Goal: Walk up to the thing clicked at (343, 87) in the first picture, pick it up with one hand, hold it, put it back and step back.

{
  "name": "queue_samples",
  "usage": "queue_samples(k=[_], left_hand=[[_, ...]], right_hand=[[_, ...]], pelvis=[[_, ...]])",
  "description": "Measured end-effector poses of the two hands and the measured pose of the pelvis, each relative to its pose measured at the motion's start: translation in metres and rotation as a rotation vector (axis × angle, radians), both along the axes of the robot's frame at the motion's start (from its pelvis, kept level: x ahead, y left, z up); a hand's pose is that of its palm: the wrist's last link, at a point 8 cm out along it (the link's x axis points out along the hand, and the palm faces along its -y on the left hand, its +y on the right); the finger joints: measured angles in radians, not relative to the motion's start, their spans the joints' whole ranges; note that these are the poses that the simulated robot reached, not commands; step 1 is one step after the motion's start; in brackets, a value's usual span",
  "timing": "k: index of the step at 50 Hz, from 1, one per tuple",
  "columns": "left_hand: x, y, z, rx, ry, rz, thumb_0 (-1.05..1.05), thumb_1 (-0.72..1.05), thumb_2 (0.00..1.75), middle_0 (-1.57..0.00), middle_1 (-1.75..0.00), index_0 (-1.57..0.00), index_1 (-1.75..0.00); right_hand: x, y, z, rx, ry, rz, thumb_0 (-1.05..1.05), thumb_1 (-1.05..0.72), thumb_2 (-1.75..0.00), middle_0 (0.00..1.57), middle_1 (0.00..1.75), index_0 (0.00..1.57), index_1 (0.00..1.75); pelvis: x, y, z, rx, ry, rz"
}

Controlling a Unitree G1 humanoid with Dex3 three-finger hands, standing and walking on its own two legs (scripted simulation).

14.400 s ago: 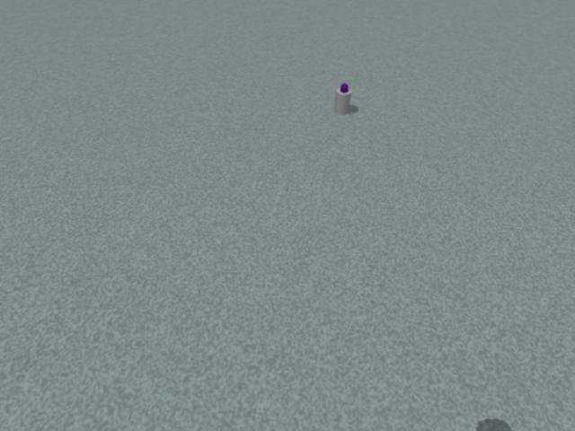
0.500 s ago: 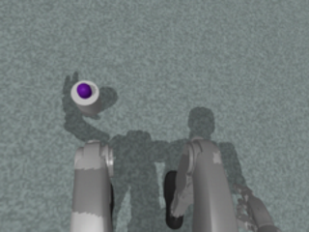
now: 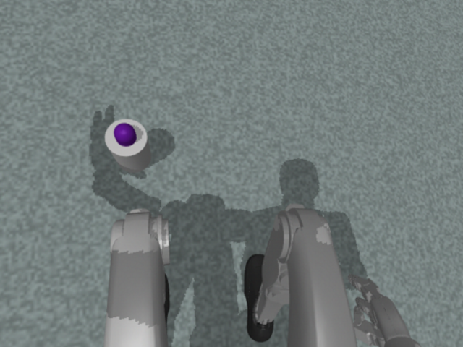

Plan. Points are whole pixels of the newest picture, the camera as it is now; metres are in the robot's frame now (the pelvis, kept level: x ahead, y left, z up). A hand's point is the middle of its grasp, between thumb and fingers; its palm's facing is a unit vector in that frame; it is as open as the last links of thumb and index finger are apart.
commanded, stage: go down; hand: left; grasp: from the side
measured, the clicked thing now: (129, 144) +0.51 +0.21 -0.29
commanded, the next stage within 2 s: none
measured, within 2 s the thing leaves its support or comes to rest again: neither
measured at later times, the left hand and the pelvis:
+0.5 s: hand out of the picture +0.40 +0.40 +0.03, palm faces +0.16 -0.99 -0.05, open 17.6 cm; pelvis +0.00 +0.00 +0.00, yaw +0 degrees
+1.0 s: hand out of the picture +0.40 +0.40 +0.03, palm faces +0.16 -0.98 -0.05, open 17.6 cm; pelvis +0.00 +0.00 +0.00, yaw +0 degrees
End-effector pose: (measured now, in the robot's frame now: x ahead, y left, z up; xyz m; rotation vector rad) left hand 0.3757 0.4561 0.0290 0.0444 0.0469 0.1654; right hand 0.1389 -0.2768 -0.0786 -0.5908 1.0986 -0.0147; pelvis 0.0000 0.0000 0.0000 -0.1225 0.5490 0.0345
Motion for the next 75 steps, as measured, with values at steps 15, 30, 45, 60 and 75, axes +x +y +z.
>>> queue_samples(k=[15,30,45,60,75], left_hand=[[0.0021,-0.0054,0.0034,0.0,-0.002,-0.008,-0.01,-0.61,0.06,-0.06,-0.09,-0.07,-0.08],[-0.005,-0.0028,0.0008,-0.001,-0.003,0.005,-0.01,-0.61,0.07,-0.06,-0.09,-0.07,-0.09],[-0.0026,-0.0023,0.003,0.004,0.004,0.002,-0.01,-0.61,0.07,-0.06,-0.1,-0.07,-0.09],[0.0008,-0.0072,0.0011,0.004,-0.007,-0.011,-0.01,-0.61,0.06,-0.06,-0.1,-0.07,-0.09],[-0.0028,-0.0055,-0.001,0.005,0.009,-0.015,-0.01,-0.61,0.06,-0.06,-0.11,-0.07,-0.1]], right_hand=[[0.0032,0.0028,0.0024,0.007,-0.009,-0.007,0.0,-0.92,-0.9,0.21,0.3,0.2,0.3],[0.0039,0.0013,-0.0018,0.013,0.0,0.004,0.0,-0.92,-0.89,0.21,0.3,0.2,0.3],[0.0048,-0.001,-0.0019,0.011,-0.014,-0.004,0.0,-0.92,-0.9,0.21,0.3,0.2,0.3],[0.0047,-0.0013,-0.0044,0.009,-0.003,-0.003,0.0,-0.92,-0.89,0.21,0.3,0.2,0.3],[0.0056,0.0012,-0.0014,0.009,-0.003,-0.003,0.0,-0.92,-0.89,0.21,0.3,0.2,0.3]], pelvis=[[0.0012,0.0014,0.0035,-0.001,0.004,0.004],[0.0009,-0.0007,0.0022,0.006,0.004,0.002],[0.0006,-0.0009,0.0005,0.004,0.001,0.002],[0.0014,-0.0018,-0.0009,0.006,0.002,0.003],[0.0017,0.0007,0.0017,0.002,0.006,0.003]])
